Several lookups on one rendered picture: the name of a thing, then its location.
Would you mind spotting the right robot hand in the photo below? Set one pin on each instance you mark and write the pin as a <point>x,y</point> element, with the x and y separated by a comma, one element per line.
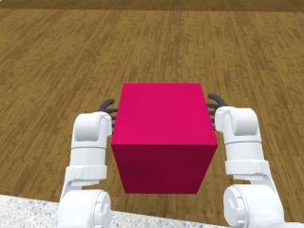
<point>220,102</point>

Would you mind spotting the robot left forearm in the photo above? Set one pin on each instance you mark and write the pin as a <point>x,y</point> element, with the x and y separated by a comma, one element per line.
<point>87,157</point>

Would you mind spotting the left robot upper arm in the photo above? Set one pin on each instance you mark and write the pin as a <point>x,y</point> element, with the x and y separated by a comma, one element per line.
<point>89,208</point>

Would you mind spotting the robot right forearm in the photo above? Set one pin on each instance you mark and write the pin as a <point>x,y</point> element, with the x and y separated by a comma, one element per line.
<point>241,134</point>

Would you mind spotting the left robot hand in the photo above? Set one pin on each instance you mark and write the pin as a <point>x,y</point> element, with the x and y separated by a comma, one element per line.
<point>110,110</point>

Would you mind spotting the right robot upper arm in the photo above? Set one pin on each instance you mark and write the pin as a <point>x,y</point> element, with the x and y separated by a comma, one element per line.
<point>254,206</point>

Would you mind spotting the carton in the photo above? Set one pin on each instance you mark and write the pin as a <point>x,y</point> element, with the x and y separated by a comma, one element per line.
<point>163,139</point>

